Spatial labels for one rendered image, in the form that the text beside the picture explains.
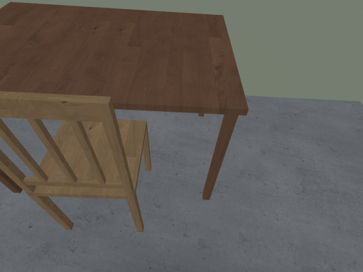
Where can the table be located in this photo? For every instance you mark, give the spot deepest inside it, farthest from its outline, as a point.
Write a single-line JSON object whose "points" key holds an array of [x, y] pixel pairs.
{"points": [[144, 60]]}

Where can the chair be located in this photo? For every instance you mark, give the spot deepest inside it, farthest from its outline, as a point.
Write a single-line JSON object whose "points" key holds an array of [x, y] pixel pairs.
{"points": [[92, 155]]}

